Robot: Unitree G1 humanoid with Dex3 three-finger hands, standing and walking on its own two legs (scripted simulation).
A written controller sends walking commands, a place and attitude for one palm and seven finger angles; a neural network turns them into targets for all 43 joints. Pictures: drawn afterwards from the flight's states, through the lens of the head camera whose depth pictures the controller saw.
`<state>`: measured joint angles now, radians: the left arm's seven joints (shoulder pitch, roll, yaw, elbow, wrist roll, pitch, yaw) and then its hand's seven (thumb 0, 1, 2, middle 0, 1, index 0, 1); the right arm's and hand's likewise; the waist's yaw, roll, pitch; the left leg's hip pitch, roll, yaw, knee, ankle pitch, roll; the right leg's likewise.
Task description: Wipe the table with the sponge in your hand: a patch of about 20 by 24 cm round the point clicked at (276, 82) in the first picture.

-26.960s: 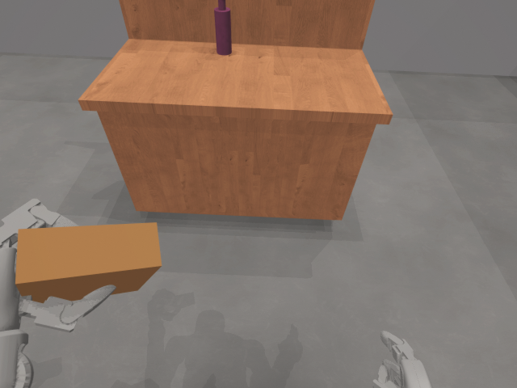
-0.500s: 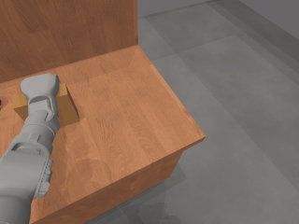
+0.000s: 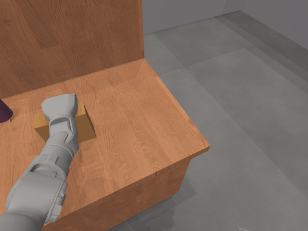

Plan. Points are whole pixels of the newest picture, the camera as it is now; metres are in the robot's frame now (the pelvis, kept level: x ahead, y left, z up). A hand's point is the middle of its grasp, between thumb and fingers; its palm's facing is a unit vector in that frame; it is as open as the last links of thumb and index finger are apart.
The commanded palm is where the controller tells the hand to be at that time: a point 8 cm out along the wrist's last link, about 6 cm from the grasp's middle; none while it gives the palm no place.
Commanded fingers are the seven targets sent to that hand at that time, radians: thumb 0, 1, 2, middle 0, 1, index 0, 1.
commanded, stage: wipe back along the middle lane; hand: left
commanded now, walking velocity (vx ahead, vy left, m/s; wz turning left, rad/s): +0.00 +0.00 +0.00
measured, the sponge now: (70, 131) +0.41 +0.28 -0.03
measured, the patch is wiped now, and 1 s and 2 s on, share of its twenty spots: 0.80 0.85 0.90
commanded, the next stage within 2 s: slide across to the third lane in 1.10 s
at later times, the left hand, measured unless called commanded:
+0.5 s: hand (70, 127) +0.39 +0.26 +0.03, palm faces -0.05 +0.00 -1.00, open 9.5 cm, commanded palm +0.34 +0.23 +0.06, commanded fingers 0.00 0.10 1.30 -1.20 -1.60 -1.20 -1.60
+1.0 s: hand (72, 147) +0.32 +0.23 +0.03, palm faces -0.02 -0.03 -1.00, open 9.4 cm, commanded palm +0.28 +0.21 +0.06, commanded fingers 0.00 0.10 1.30 -1.20 -1.60 -1.20 -1.60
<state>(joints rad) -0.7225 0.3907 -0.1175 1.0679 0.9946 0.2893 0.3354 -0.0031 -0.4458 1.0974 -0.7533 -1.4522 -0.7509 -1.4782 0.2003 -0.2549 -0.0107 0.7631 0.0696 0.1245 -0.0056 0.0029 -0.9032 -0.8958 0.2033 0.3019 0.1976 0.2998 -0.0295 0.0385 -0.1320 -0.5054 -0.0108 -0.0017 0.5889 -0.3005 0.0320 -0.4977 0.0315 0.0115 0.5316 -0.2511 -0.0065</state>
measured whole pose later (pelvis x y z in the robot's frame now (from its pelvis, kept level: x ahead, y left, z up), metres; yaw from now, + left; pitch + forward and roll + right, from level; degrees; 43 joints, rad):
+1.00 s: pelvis +0.00 +0.00 +0.00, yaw +1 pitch +5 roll -1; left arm -0.31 0.26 -0.33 0.51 0.99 0.52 0.27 0.03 -0.44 1.09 -0.71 -1.49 -0.76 -1.45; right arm 0.06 -0.25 0.02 0.67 0.09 0.19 0.00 0.01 -0.90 -0.90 0.20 0.30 0.20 0.30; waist 0.07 0.05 -0.13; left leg -0.33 -0.03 -0.01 0.55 -0.31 0.04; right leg -0.33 0.01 0.01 0.53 -0.28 -0.01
